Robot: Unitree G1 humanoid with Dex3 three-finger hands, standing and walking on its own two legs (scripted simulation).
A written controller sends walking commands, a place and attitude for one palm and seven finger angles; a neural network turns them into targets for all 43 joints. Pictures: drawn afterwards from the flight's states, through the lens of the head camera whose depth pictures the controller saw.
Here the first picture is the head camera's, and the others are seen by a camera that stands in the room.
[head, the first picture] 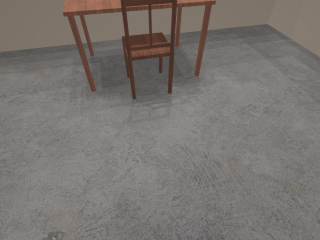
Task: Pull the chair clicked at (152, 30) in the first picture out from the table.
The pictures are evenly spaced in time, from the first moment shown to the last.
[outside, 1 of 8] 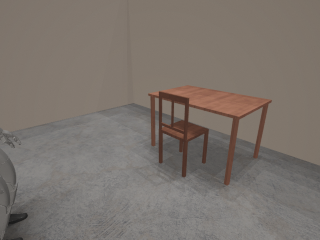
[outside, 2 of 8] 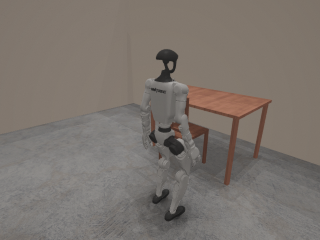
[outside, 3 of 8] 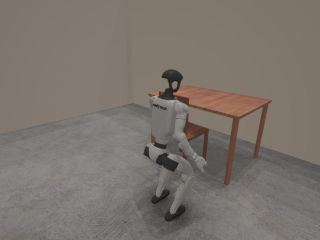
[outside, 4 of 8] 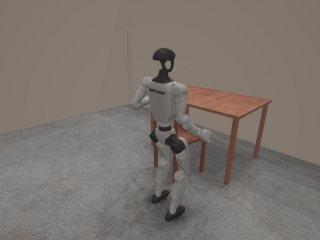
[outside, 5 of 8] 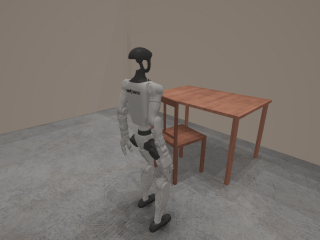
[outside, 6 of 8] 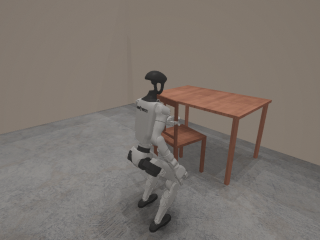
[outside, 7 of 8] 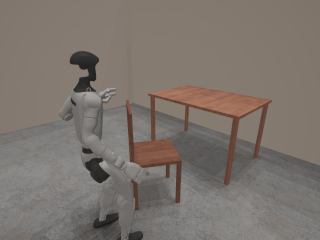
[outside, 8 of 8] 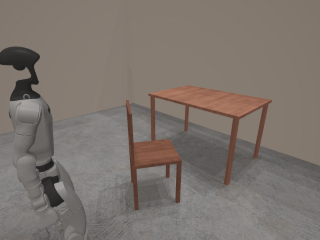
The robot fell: no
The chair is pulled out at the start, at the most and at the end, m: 0.00 0.57 0.57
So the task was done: yes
